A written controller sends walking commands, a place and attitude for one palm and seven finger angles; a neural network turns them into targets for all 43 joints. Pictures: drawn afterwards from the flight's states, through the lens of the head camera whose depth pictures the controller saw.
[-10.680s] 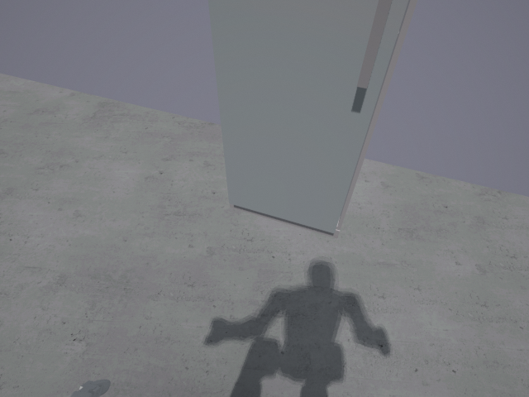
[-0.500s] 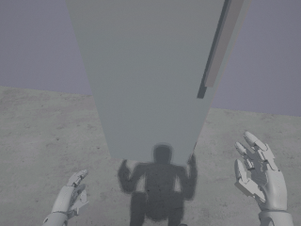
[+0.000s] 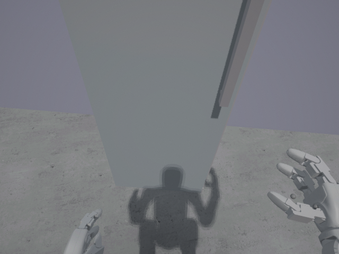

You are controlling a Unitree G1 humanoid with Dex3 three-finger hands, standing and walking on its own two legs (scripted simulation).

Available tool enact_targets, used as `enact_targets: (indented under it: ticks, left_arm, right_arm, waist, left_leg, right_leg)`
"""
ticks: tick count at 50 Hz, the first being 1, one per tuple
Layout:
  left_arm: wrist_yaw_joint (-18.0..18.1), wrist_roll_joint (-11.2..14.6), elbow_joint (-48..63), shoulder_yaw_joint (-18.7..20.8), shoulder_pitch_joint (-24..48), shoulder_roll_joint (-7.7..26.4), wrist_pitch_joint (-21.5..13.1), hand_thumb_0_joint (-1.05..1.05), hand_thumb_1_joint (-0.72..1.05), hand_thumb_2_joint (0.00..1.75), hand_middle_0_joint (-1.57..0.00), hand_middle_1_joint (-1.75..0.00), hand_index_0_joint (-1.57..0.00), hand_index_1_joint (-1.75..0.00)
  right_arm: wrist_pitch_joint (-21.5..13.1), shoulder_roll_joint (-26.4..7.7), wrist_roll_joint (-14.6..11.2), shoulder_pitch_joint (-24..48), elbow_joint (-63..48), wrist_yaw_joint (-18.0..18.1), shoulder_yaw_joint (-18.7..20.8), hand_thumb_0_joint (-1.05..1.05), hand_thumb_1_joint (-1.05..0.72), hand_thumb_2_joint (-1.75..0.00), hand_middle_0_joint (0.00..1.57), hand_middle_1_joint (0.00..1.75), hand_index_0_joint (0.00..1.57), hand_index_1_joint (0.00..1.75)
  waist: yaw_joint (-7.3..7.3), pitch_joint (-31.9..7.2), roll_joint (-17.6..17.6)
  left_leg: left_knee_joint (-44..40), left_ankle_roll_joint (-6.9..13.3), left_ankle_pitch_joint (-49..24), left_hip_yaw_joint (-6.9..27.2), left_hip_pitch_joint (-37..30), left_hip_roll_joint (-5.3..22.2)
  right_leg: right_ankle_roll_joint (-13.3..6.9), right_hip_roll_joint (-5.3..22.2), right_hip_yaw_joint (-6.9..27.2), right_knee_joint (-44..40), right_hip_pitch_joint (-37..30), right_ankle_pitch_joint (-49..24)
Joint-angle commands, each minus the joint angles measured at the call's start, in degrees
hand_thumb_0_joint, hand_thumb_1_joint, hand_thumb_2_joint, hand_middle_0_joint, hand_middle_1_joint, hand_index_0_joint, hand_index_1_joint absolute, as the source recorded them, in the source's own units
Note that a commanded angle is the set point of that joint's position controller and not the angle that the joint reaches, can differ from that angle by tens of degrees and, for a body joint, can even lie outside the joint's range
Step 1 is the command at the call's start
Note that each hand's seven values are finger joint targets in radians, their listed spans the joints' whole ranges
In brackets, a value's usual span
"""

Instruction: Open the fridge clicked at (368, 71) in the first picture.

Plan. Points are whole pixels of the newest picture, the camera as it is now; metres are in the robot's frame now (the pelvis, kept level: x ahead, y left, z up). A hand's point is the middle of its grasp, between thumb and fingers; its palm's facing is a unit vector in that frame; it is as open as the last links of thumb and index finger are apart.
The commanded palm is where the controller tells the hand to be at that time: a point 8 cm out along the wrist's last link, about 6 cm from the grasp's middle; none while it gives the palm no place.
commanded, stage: raise the hand to about handle height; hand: right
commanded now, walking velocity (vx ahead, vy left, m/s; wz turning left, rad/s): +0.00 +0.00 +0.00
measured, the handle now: (239, 43) +0.56 -0.14 +0.25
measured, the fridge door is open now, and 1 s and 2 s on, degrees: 0 0 0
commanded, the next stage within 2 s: move the hooked fingers beside the handle in 1.30 s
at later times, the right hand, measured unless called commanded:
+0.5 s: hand out of the picture +0.24 -0.28 +0.19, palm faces +0.10 +0.99 -0.06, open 13.6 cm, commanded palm +0.21 -0.33 +0.20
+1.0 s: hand out of the picture +0.26 -0.30 +0.25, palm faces +0.08 +0.99 -0.08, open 14.0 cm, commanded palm +0.21 -0.35 +0.26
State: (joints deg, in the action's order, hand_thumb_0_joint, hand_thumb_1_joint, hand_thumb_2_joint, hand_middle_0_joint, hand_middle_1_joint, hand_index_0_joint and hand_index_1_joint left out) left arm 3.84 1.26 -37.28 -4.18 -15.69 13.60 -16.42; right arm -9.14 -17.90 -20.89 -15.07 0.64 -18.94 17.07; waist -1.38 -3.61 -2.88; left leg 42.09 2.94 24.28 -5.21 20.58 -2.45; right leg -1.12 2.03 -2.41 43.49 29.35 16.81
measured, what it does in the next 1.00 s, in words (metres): stands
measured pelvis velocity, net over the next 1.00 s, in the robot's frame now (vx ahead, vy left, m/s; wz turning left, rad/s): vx -0.02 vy -0.02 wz -0.02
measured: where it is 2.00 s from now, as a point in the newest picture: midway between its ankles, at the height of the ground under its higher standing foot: outside the picture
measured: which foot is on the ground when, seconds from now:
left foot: down 0.00-1.00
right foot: down 0.00-1.00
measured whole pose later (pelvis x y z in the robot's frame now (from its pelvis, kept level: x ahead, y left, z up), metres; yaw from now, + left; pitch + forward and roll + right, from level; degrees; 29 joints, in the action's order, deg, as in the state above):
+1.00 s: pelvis -0.02 -0.02 +0.03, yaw -1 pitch -6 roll +2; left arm 5.1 5.2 -36.9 -6.3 -9.3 16.4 -9.8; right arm 21.3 -30.3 -18.8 14.6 5.3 -24.0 24.8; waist -4.1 -0.1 -3.9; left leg 25.6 1.4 15.3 -5.3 4.6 -1.1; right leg -2.8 -0.4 -2.4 27.0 13.5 8.0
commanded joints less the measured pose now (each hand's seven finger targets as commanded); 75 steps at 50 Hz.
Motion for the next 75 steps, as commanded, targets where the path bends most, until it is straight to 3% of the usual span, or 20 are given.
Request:
enact_targets:
  ticks: [1, 5, 11, 14, 17, 19, 23, 27, 31, 35, 37, 39, 43, 49, 51, 54, 59, 67, 72, 75]
  left_arm:
    - [0.24, 0.59, 9.81, 3.94, 7.49, 8.51, -4.76, 0.00, 0.90, 0.90, -0.20, -0.30, -0.20, -0.30]
    - [0.87, 1.20, 9.56, 3.89, 7.82, 8.61, -5.08, 0.00, 0.90, 0.90, -0.20, -0.30, -0.20, -0.30]
    - [1.81, 1.26, 9.11, 3.21, 9.28, 8.60, -4.79, 0.00, 0.90, 0.90, -0.20, -0.30, -0.20, -0.30]
    - [1.87, 1.57, 9.16, 2.72, 10.20, 8.19, -4.47, 0.00, 0.90, 0.90, -0.20, -0.30, -0.20, -0.30]
    - [2.06, 1.93, 8.98, 2.27, 11.14, 8.33, -3.48, 0.00, 0.90, 0.90, -0.20, -0.30, -0.20, -0.30]
    - [2.22, 2.23, 9.25, 1.79, 12.31, 8.14, -2.89, 0.00, 0.90, 0.90, -0.20, -0.30, -0.20, -0.30]
    - [2.68, 2.55, 9.42, 1.10, 13.76, 7.89, -1.38, 0.00, 0.90, 0.90, -0.20, -0.30, -0.20, -0.30]
    - [2.70, 2.60, 9.57, 0.36, 15.22, 7.45, -0.41, 0.00, 0.90, 0.90, -0.20, -0.30, -0.20, -0.30]
    - [2.88, 2.92, 9.58, -0.04, 16.42, 7.51, 0.50, 0.00, 0.90, 0.90, -0.20, -0.30, -0.20, -0.30]
    - [2.80, 3.18, 9.77, -0.10, 17.17, 7.68, 1.10, 0.00, 0.90, 0.90, -0.20, -0.30, -0.20, -0.30]
    - [2.52, 3.37, 9.54, -0.21, 17.63, 7.90, 1.65, 0.00, 0.90, 0.90, -0.20, -0.30, -0.20, -0.30]
    - [2.41, 3.58, 9.61, 0.01, 17.72, 8.26, 1.87, 0.00, 0.90, 0.90, -0.20, -0.30, -0.20, -0.30]
    - [1.85, 4.19, 9.69, 0.15, 17.36, 8.73, 2.59, 0.00, 0.90, 0.90, -0.20, -0.30, -0.20, -0.30]
    - [1.53, 4.02, 11.63, 0.53, 17.98, 8.64, 2.61, 0.00, 0.90, 0.90, -0.20, -0.30, -0.20, -0.30]
    - [1.62, 3.56, 11.39, 0.36, 17.88, 8.38, 2.57, 0.00, 0.90, 0.90, -0.20, -0.30, -0.20, -0.30]
    - [1.93, 3.35, 10.98, 0.57, 17.40, 8.45, 2.36, 0.00, 0.90, 0.90, -0.20, -0.30, -0.20, -0.30]
    - [2.24, 3.71, 10.13, 0.45, 17.11, 8.48, 2.50, 0.00, 0.90, 0.90, -0.20, -0.30, -0.20, -0.30]
    - [1.77, 3.66, 10.50, 0.59, 16.88, 8.56, 2.90, 0.00, 0.90, 0.90, -0.20, -0.30, -0.20, -0.30]
    - [1.79, 4.00, 9.79, 0.59, 17.08, 8.64, 3.59, 0.00, 0.90, 0.90, -0.20, -0.30, -0.20, -0.30]
    - [2.31, 4.07, 10.10, 0.47, 17.31, 8.30, 3.34, 0.00, 0.90, 0.90, -0.20, -0.30, -0.20, -0.30]
  right_arm:
    - [-2.86, -10.33, -1.26, 5.58, -12.94, 0.27, 6.99, 0.00, 0.06, -0.49, 0.27, 0.92, 0.27, 0.92]
    - [-0.83, -11.01, -0.49, 10.73, -15.45, 0.50, 6.36, 0.00, 0.15, -0.45, 0.27, 0.98, 0.27, 0.98]
    - [2.68, -14.76, -0.04, 17.15, -17.81, 1.29, 8.84, 0.00, 0.29, -0.39, 0.29, 1.07, 0.29, 1.07]
    - [5.28, -14.49, -0.24, 20.01, -17.92, 0.80, 8.66, 0.00, 0.36, -0.36, 0.29, 1.11, 0.29, 1.11]
    - [8.97, -15.58, -0.62, 21.98, -14.95, -0.28, 9.53, 0.00, 0.43, -0.33, 0.29, 1.15, 0.29, 1.15]
    - [11.42, -16.15, -0.28, 26.37, -15.11, -0.66, 9.00, 0.00, 0.48, -0.31, 0.30, 1.18, 0.30, 1.18]
    - [15.48, -18.42, -0.01, 32.44, -12.95, -1.20, 9.99, 0.00, 0.50, -0.30, 0.30, 1.20, 0.30, 1.20]
    - [17.30, -21.26, 0.27, 37.81, -13.77, -1.66, 11.46, 0.00, 0.50, -0.30, 0.30, 1.20, 0.30, 1.20]
    - [19.54, -23.21, 0.52, 41.86, -10.83, -2.55, 11.83, 0.00, 0.50, -0.30, 0.30, 1.20, 0.30, 1.20]
    - [22.29, -25.68, 0.83, 46.05, -10.48, -3.06, 13.12, 0.00, 0.50, -0.30, 0.30, 1.20, 0.30, 1.20]
    - [23.56, -26.97, 0.69, 47.44, -9.16, -3.53, 13.62, 0.00, 0.50, -0.30, 0.30, 1.20, 0.30, 1.20]
    - [24.77, -28.01, 0.81, 49.01, -7.52, -4.08, 14.06, 0.00, 0.50, -0.30, 0.30, 1.20, 0.30, 1.20]
    - [27.32, -25.16, 0.79, 46.74, -1.79, -5.46, 11.08, 0.00, 0.50, -0.30, 0.30, 1.20, 0.30, 1.20]
    - [26.09, -28.36, 0.97, 49.96, -10.81, -4.15, 13.67, 0.00, 0.50, -0.30, 0.30, 1.20, 0.30, 1.20]
    - [25.21, -29.60, 0.58, 47.90, -11.20, -3.14, 15.71, 0.00, 0.50, -0.30, 0.30, 1.20, 0.30, 1.20]
    - [24.59, -29.49, 0.94, 48.49, -12.61, -2.33, 16.26, 0.00, 0.50, -0.30, 0.30, 1.20, 0.30, 1.20]
    - [26.55, -26.49, 1.44, 48.45, -8.62, -2.89, 12.80, 0.00, 0.50, -0.30, 0.30, 1.20, 0.30, 1.20]
    - [26.09, -28.21, 0.24, 46.39, -9.80, -4.21, 15.31, 0.00, 0.50, -0.30, 0.30, 1.20, 0.30, 1.20]
    - [26.87, -27.09, 0.68, 49.78, -5.60, -4.38, 13.26, 0.00, 0.50, -0.30, 0.30, 1.20, 0.30, 1.20]
    - [26.10, -25.51, 1.78, 56.34, -5.95, -3.58, 9.97, 0.00, 0.50, -0.30, 0.30, 1.20, 0.30, 1.20]
  waist:
    - [-2.19, -7.48, 3.50]
    - [-1.71, -6.76, -0.06]
    - [-2.52, -7.33, -1.37]
    - [-2.65, -6.91, -3.20]
    - [-2.79, -5.29, -0.61]
    - [-2.67, -3.59, -3.29]
    - [-2.54, -3.21, -1.25]
    - [-2.67, -5.12, -3.62]
    - [-2.87, -3.95, -1.84]
    - [-3.00, -5.37, -5.26]
    - [-2.95, -4.51, -2.42]
    - [-3.04, -4.96, -2.68]
    - [-2.72, -2.09, -0.83]
    - [-3.16, -7.05, -3.99]
    - [-3.74, -6.41, -1.89]
    - [-3.42, -6.76, -5.03]
    - [-2.62, -3.65, -3.97]
    - [-3.24, -7.73, -0.50]
    - [-2.36, -4.67, -0.36]
    - [-1.56, -5.85, -3.85]
  left_leg:
    - [-9.91, -4.30, -20.93, 6.21, 0.33, 2.73]
    - [-11.26, -2.83, -16.31, 3.40, 0.74, 1.65]
    - [-13.62, -2.09, -17.23, 2.74, -2.75, 1.30]
    - [-14.60, -1.76, -17.73, 1.90, -3.77, 1.17]
    - [-16.53, -1.84, -17.29, 2.06, -4.69, 1.09]
    - [-17.79, -1.70, -14.41, 2.12, -4.04, 1.13]
    - [-20.26, -1.58, -11.16, 2.68, -4.81, 1.22]
    - [-21.57, -1.12, -11.44, 3.02, -6.74, 1.42]
    - [-23.19, -1.04, -9.32, 3.35, -7.19, 1.46]
    - [-23.30, -0.68, -9.46, 3.14, -7.67, 1.77]
    - [-24.36, -0.76, -9.33, 3.73, -8.10, 2.16]
    - [-24.15, -0.72, -9.02, 3.53, -7.82, 2.08]
    - [-24.22, -1.03, -7.40, 3.87, -5.69, 2.23]
    - [-22.82, -0.66, -7.86, 3.75, -6.91, 2.06]
    - [-23.61, -0.70, -8.40, 3.90, -7.69, 1.89]
    - [-23.51, -0.67, -10.83, 3.45, -7.79, 1.80]
    - [-24.13, -1.15, -10.73, 3.56, -6.37, 1.75]
    - [-23.66, -1.56, -17.57, 4.02, -9.05, 1.95]
    - [-24.02, -2.21, -16.40, 4.59, -7.06, 2.21]
    - [-23.75, -1.55, -13.31, 4.13, -5.92, 1.90]
  right_leg:
    - [-1.09, -0.94, 4.16, -5.84, -11.58, -10.37]
    - [-1.08, -0.93, 4.26, -9.38, -15.30, -8.95]
    - [-0.94, -0.84, 4.87, -12.71, -20.10, -10.69]
    - [-0.50, -0.82, 5.21, -14.66, -22.41, -11.32]
    - [-0.51, -0.78, 5.30, -16.11, -22.37, -10.47]
    - [-0.36, -0.78, 5.76, -17.56, -22.87, -7.84]
    - [-0.49, -0.79, 6.50, -19.34, -23.96, -4.70]
    - [-0.31, -0.92, 6.85, -20.33, -26.30, -5.19]
    - [-0.39, -0.96, 7.27, -21.61, -26.12, -2.54]
    - [-0.19, -1.24, 7.83, -22.71, -27.69, -2.00]
    - [-0.41, -1.06, 7.36, -22.18, -26.78, -3.24]
    - [-0.43, -1.25, 7.57, -22.44, -27.05, -2.85]
    - [-0.35, -1.25, 7.50, -22.36, -25.09, -0.65]
    - [-0.26, -1.46, 7.61, -21.73, -27.61, -1.43]
    - [-0.41, -1.28, 7.24, -21.23, -26.89, -3.26]
    - [-0.54, -1.32, 6.79, -21.56, -28.82, -5.74]
    - [-0.63, -1.26, 6.63, -22.01, -28.04, -4.86]
    - [-1.08, -1.52, 5.79, -19.99, -29.39, -11.50]
    - [-1.09, -1.56, 5.38, -19.61, -27.65, -10.02]
    - [-0.92, -1.71, 6.05, -20.55, -29.18, -7.75]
